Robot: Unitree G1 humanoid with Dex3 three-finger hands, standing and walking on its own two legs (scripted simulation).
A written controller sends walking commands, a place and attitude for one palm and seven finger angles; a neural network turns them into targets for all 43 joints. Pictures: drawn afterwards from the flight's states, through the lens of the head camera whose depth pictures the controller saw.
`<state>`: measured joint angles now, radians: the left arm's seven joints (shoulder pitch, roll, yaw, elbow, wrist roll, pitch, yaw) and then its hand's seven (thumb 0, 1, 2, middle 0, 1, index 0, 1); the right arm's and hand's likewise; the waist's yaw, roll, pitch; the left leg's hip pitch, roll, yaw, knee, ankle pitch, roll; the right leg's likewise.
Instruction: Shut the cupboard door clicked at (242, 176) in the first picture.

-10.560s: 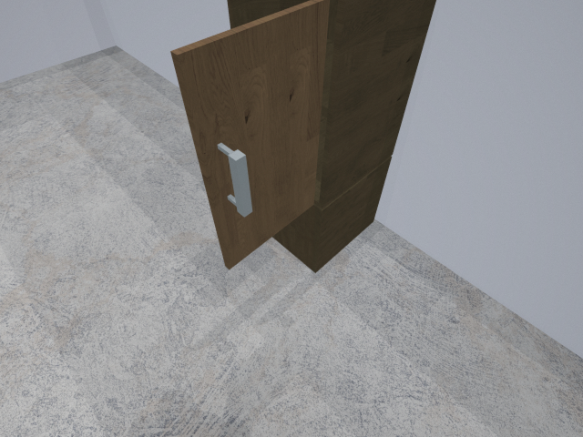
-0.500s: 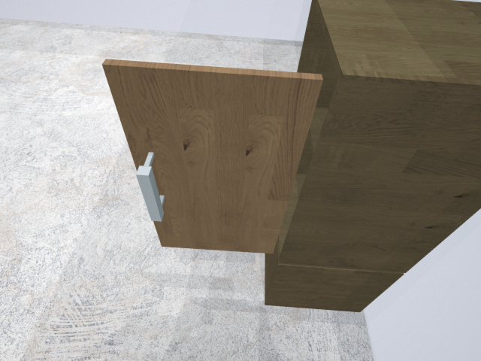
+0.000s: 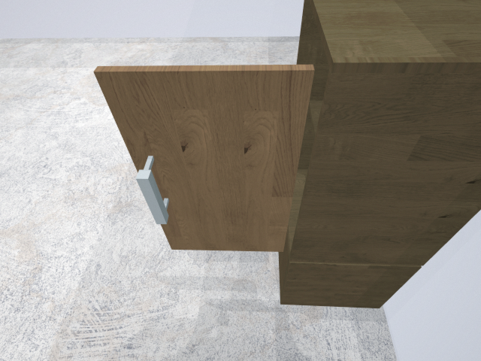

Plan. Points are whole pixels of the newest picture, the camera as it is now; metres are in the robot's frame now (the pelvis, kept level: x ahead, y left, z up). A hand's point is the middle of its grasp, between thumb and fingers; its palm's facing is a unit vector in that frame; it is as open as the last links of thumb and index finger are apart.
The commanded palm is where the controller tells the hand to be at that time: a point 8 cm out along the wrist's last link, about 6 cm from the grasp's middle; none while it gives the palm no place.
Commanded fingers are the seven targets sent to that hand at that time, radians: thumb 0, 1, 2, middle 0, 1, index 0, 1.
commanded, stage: look again from close up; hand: left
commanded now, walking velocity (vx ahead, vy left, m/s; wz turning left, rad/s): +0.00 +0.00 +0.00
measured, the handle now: (156, 191) +0.45 +0.22 -0.02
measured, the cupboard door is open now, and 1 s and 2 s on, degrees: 91 91 91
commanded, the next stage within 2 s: raise the hand and make a fist in 0.08 s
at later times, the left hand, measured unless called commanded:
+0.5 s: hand (155, 336) +0.17 +0.15 -0.03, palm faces +0.03 -1.00 -0.04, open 6.6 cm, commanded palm +0.10 +0.22 -0.06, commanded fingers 0.00 0.90 0.90 -0.49 -0.62 -0.49 -0.62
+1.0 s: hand (133, 356) +0.14 +0.18 -0.04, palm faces +0.02 -1.00 -0.03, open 4.2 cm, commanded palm +0.11 +0.23 -0.04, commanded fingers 0.00 0.90 0.90 -0.95 -1.12 -0.95 -1.12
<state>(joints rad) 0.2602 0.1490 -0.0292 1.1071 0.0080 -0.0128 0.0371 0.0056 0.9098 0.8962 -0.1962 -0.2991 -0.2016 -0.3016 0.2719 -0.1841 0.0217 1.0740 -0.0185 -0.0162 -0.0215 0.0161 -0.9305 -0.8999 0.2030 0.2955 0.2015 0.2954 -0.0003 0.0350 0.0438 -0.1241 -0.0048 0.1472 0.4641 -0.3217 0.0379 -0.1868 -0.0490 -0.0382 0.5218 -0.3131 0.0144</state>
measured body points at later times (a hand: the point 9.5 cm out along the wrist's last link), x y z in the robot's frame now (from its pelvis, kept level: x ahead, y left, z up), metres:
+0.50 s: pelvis -0.05 -0.05 -0.06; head -0.01 -0.04 +0.38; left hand +0.16 +0.21 -0.02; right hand +0.15 -0.30 -0.12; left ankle -0.04 +0.09 -0.74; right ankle -0.02 -0.13 -0.74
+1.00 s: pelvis -0.08 -0.01 -0.09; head -0.01 -0.01 +0.35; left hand +0.13 +0.24 -0.04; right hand +0.09 -0.23 -0.18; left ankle -0.04 +0.09 -0.74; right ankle -0.02 -0.13 -0.74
